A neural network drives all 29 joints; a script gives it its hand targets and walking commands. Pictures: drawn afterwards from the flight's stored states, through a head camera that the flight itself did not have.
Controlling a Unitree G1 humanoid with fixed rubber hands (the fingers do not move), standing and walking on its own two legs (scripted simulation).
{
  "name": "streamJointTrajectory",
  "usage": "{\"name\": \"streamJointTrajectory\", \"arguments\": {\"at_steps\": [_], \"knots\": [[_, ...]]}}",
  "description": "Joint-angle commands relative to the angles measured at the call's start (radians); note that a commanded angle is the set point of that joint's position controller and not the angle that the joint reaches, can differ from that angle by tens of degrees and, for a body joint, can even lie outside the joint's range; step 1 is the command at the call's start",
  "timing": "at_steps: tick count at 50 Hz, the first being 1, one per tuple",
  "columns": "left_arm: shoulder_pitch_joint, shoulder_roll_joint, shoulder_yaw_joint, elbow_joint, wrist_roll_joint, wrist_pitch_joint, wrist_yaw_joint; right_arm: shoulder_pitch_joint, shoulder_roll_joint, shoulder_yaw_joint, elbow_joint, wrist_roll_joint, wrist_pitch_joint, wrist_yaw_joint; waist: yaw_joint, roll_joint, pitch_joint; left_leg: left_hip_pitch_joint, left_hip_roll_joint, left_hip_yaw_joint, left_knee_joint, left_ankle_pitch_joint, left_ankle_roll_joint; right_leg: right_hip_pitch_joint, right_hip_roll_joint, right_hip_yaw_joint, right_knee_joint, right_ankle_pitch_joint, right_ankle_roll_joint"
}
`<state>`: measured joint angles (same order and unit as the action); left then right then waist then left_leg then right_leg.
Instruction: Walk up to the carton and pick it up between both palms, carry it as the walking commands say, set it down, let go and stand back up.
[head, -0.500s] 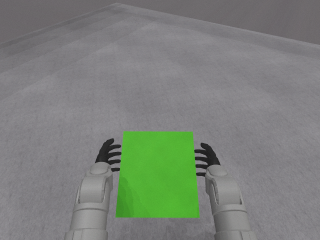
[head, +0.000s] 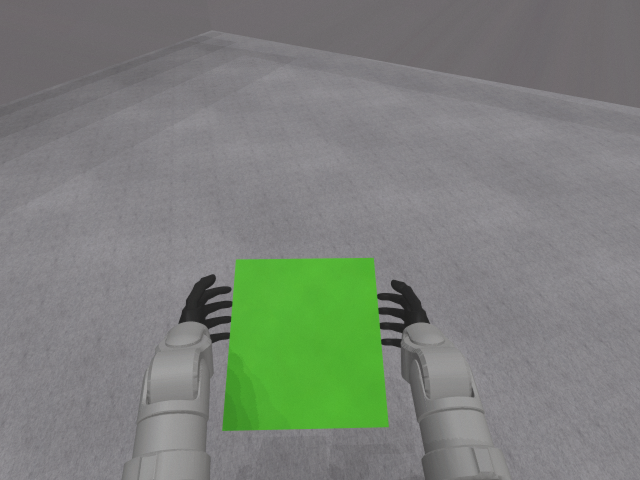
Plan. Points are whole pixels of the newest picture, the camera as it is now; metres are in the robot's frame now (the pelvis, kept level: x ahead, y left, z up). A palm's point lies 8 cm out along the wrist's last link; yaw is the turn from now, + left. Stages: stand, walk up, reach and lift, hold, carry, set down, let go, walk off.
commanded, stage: hold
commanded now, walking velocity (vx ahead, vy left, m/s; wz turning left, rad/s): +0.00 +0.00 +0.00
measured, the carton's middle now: (306, 349) +0.32 +0.03 -0.04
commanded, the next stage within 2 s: set down in 0.48 s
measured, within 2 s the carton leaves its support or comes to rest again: neither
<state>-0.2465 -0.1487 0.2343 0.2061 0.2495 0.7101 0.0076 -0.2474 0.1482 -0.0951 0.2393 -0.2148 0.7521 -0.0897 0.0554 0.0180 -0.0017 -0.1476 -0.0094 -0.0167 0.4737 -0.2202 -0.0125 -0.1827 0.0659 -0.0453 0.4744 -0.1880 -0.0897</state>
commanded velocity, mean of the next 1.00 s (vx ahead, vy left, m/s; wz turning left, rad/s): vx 0.00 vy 0.00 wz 0.00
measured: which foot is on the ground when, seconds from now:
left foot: down 0.00-1.00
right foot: down 0.00-1.00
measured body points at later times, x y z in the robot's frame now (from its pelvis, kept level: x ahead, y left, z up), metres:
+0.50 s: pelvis -0.01 +0.05 +0.00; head -0.08 +0.05 +0.44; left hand +0.30 +0.20 +0.06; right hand +0.29 -0.08 +0.04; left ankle +0.03 +0.13 -0.74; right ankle +0.05 -0.06 -0.74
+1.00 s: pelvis -0.01 +0.04 -0.01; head -0.02 +0.02 +0.44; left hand +0.31 +0.18 +0.00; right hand +0.32 -0.10 -0.02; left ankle +0.03 +0.13 -0.74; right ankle +0.05 -0.05 -0.74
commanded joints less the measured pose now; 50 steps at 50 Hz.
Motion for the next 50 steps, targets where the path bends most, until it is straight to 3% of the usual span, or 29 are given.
{"name": "streamJointTrajectory", "arguments": {"at_steps": [1,5,6,8,9,13,16,17,19,20,21,22,23,24,25,27,28,30,31,33,34,35,38,42,43,44,47,48,50], "knots": [[-0.495,-0.902,-0.504,0.034,-0.243,-0.001,-0.267,-0.599,1.047,0.471,0.035,0.262,-0.062,0.252,0.048,-0.056,-0.153,-0.044,-0.075,-0.067,-0.061,0.028,0.048,0.14,-0.076,0.244,-0.159,-0.112,0.097],[-0.525,-0.98,-0.466,0.181,-0.228,0.004,-0.291,-0.72,1.047,0.431,-0.01,0.244,-0.094,0.25,0.02,-0.081,-0.164,-0.013,-0.059,-0.084,-0.048,0.034,0.052,0.082,-0.061,0.232,-0.14,-0.126,0.086],[-0.616,-0.971,-0.531,0.115,-0.247,0.0,-0.285,-0.763,1.064,0.42,-0.022,0.279,-0.095,0.243,0.019,0.064,-0.179,0.01,-0.073,-0.059,-0.063,0.024,0.047,0.087,-0.065,0.228,-0.118,-0.098,0.074],[-0.609,-0.966,-0.495,0.115,-0.239,-0.004,-0.291,-0.704,1.065,0.399,0.025,0.241,-0.09,0.247,0.028,0.034,-0.258,-0.005,-0.073,-0.058,-0.053,0.055,0.036,0.156,-0.069,0.227,-0.108,-0.021,0.082],[-0.597,-1.022,-0.509,0.147,-0.255,-0.007,-0.285,-0.744,1.071,0.434,-0.001,0.232,-0.1,0.252,-0.001,-0.07,-0.287,0.068,-0.072,-0.073,-0.028,0.132,0.034,0.121,-0.043,0.221,-0.107,0.01,0.092],[-0.611,-1.027,-0.477,0.158,-0.237,-0.017,-0.292,-0.794,1.074,0.4,0.001,0.227,-0.104,0.254,0.014,-0.058,-0.26,-0.009,-0.071,-0.084,-0.056,0.103,0.04,0.144,-0.055,0.22,-0.113,0.018,0.091],[-0.681,-1.035,-0.496,0.166,-0.24,-0.015,-0.286,-0.71,1.051,0.33,0.098,0.212,-0.084,0.253,-0.03,0.063,-0.189,-0.012,-0.054,-0.074,-0.081,0.018,0.039,0.126,-0.059,0.207,-0.103,-0.057,0.077],[-0.736,-1.051,-0.518,0.149,-0.265,-0.023,-0.28,-0.748,1.05,0.315,0.109,0.201,-0.081,0.271,-0.07,-0.01,-0.164,-0.018,-0.049,-0.084,-0.1,-0.023,0.035,0.113,-0.03,0.188,-0.09,-0.08,0.077],[-0.669,-1.097,-0.534,0.152,-0.252,-0.024,-0.276,-0.762,1.059,0.351,0.041,0.219,-0.094,0.277,-0.032,0.087,-0.218,0.002,-0.055,-0.074,-0.099,0.062,0.033,0.117,-0.026,0.17,-0.072,0.003,0.073],[-0.668,-1.078,-0.479,0.153,-0.246,-0.031,-0.25,-0.814,1.06,0.378,0.063,0.215,-0.093,0.297,0.016,-0.023,-0.312,0.013,-0.052,-0.095,-0.086,0.041,0.039,0.15,-0.012,0.169,-0.065,-0.011,0.082],[-0.628,-1.098,-0.518,0.168,-0.24,-0.015,-0.258,-0.78,1.05,0.365,0.016,0.217,-0.087,0.294,-0.012,0.045,-0.248,-0.041,-0.039,-0.085,-0.12,0.05,0.048,0.19,-0.003,0.157,-0.05,0.048,0.08],[-0.537,-1.124,-0.439,0.27,-0.204,-0.011,-0.249,-0.845,1.009,0.394,0.011,0.21,-0.088,0.31,0.054,0.033,-0.275,-0.08,-0.009,-0.122,-0.154,0.04,0.065,0.213,0.002,0.147,-0.026,0.049,0.081],[-0.545,-1.146,-0.476,0.209,-0.223,-0.009,-0.244,-0.862,1.022,0.434,-0.058,0.232,-0.097,0.311,0.015,-0.017,-0.355,0.032,-0.026,-0.13,-0.103,0.137,0.047,0.158,0.002,0.16,-0.038,0.072,0.082],[-0.595,-1.152,-0.499,0.256,-0.229,-0.007,-0.228,-0.899,1.007,0.392,-0.025,0.238,-0.093,0.304,0.035,0.019,-0.302,0.042,-0.016,-0.129,-0.116,0.1,0.035,0.125,-0.002,0.155,-0.032,0.04,0.082],[-0.729,-1.132,-0.499,0.22,-0.22,-0.022,-0.224,-0.778,0.942,0.308,0.078,0.175,-0.11,0.324,-0.126,0.032,-0.194,0.016,0.081,-0.265,-0.182,-0.161,0.025,0.078,0.015,0.145,0.002,-0.052,0.024],[-0.781,-1.152,-0.401,0.376,-0.172,-0.031,-0.212,-0.93,0.856,0.225,0.14,0.115,-0.138,0.343,-0.128,0.112,-0.1,-0.166,0.118,-0.32,-0.261,-0.488,0.041,0.157,0.011,0.132,0.086,-0.12,0.028],[-0.77,-1.121,-0.343,0.418,-0.136,-0.039,-0.205,-0.879,0.839,0.164,0.23,0.078,-0.139,0.353,-0.135,0.11,-0.043,-0.2,0.123,-0.332,-0.286,-0.515,0.044,0.18,0.008,0.138,0.095,-0.099,0.035],[-0.661,-1.187,-0.351,0.417,-0.145,-0.069,-0.186,-1.008,0.846,0.29,0.062,0.173,-0.186,0.368,-0.036,0.097,-0.212,-0.067,0.105,-0.331,-0.247,-0.323,0.037,0.14,0.016,0.155,0.099,-0.022,0.055],[-0.703,-1.18,-0.374,0.418,-0.167,-0.072,-0.176,-0.956,0.849,0.272,0.099,0.17,-0.183,0.362,-0.071,0.059,-0.258,-0.012,0.082,-0.32,-0.193,-0.246,0.045,0.116,-0.004,0.175,0.082,-0.005,0.05],[-0.837,-1.139,-0.214,0.559,-0.072,-0.087,-0.173,-1.077,0.802,0.118,0.252,0.08,-0.193,0.375,-0.102,0.088,-0.109,-0.144,0.128,-0.352,-0.271,-0.544,0.045,0.083,0.01,0.136,0.132,-0.133,0.043],[-0.804,-1.135,-0.223,0.569,-0.076,-0.101,-0.16,-0.988,0.823,0.088,0.302,0.057,-0.196,0.373,-0.115,0.069,-0.107,-0.157,0.127,-0.365,-0.271,-0.517,0.038,0.126,-0.011,0.153,0.122,-0.103,0.04],[-0.77,-1.091,-0.194,0.553,-0.072,-0.115,-0.156,-0.998,0.864,0.141,0.284,0.084,-0.193,0.374,-0.035,-0.003,-0.104,-0.149,0.097,-0.318,-0.227,-0.444,0.056,0.113,-0.008,0.147,0.114,-0.107,0.046],[-0.766,-1.088,-0.204,0.545,-0.11,-0.136,-0.158,-0.967,0.837,0.102,0.3,0.054,-0.211,0.373,-0.051,-0.055,-0.142,-0.101,0.076,-0.291,-0.193,-0.282,0.049,0.108,-0.016,0.172,0.086,-0.049,0.04],[-0.727,-1.011,-0.135,0.54,-0.071,-0.161,-0.145,-0.932,0.905,0.073,0.377,0.062,-0.231,0.366,0.008,-0.123,-0.1,-0.009,0.024,-0.215,-0.11,-0.15,0.045,-0.008,-0.034,0.176,0.041,-0.094,0.025],[-0.752,-1.022,-0.152,0.519,-0.073,-0.171,-0.146,-0.868,0.903,0.035,0.427,0.028,-0.231,0.357,-0.025,-0.111,-0.099,-0.006,0.041,-0.254,-0.126,-0.18,0.049,-0.025,-0.039,0.178,0.061,-0.109,0.024],[-0.683,-1.01,-0.129,0.549,-0.064,-0.171,-0.153,-0.924,0.869,0.078,0.352,0.051,-0.259,0.353,0.033,-0.055,-0.132,0.027,0.025,-0.197,-0.107,-0.087,0.034,-0.008,-0.037,0.195,0.028,-0.081,0.012],[-0.733,-1.009,-0.216,0.564,-0.076,-0.205,-0.18,-0.968,0.842,0.059,0.275,0.049,-0.33,0.308,-0.068,-0.07,-0.202,0.072,0.003,-0.165,-0.024,-0.049,0.041,-0.099,-0.042,0.198,0.025,-0.065,0.02],[-0.739,-1.038,-0.249,0.526,-0.076,-0.229,-0.184,-0.897,0.896,0.084,0.311,0.058,-0.332,0.292,-0.035,-0.002,-0.279,0.012,-0.02,-0.137,0.018,0.051,0.036,-0.038,-0.044,0.214,0.027,0.01,0.016],[-0.717,-0.996,-0.251,0.505,-0.067,-0.27,-0.204,-0.844,0.913,0.098,0.281,0.036,-0.367,0.258,-0.076,-0.006,-0.326,-0.037,-0.035,-0.116,0.065,0.106,0.047,-0.025,-0.046,0.233,0.034,0.088,0.023]]}}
